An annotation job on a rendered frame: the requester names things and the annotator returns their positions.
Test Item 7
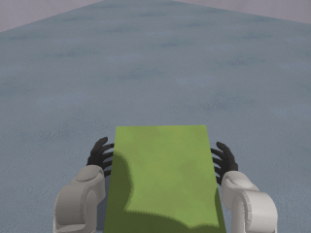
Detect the left robot forearm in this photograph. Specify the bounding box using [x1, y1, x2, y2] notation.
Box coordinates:
[52, 165, 106, 233]

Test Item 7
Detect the left robot hand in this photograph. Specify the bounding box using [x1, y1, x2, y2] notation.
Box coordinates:
[86, 137, 115, 178]

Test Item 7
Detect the right robot forearm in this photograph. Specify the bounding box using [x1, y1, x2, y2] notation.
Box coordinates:
[221, 171, 278, 233]

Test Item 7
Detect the right robot hand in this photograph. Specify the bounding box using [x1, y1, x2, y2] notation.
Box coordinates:
[210, 142, 238, 186]

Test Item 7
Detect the carton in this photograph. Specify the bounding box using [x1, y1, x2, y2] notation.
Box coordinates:
[103, 124, 226, 233]

